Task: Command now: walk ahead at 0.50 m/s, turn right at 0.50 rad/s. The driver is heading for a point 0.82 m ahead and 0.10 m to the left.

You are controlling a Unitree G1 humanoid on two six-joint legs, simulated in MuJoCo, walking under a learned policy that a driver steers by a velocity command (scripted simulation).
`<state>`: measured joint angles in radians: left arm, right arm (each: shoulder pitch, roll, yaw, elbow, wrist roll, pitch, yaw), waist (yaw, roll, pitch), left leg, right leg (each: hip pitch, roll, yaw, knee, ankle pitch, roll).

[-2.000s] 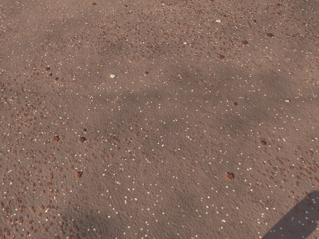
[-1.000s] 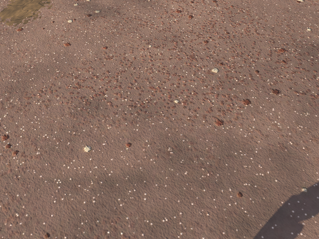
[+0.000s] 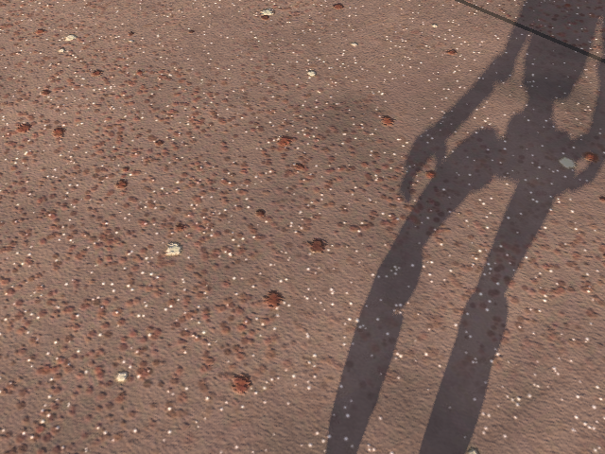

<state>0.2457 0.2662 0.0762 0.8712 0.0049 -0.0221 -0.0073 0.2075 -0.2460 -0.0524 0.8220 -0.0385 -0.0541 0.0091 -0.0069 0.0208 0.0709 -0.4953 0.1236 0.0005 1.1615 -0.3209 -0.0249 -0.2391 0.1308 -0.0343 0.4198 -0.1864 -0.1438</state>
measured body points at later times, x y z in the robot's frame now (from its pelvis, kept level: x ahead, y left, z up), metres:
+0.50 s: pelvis +0.29 +0.04 -0.01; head +0.32 +0.05 +0.44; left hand +0.33 +0.30 -0.15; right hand +0.39 -0.23 -0.12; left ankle +0.36 +0.11 -0.74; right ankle +0.14 -0.05 -0.64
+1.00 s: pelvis +0.56 -0.03 -0.01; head +0.59 -0.04 +0.44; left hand +0.74 +0.21 -0.11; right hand +0.52 -0.28 -0.16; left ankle +0.41 +0.10 -0.66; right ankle +0.63 -0.11 -0.74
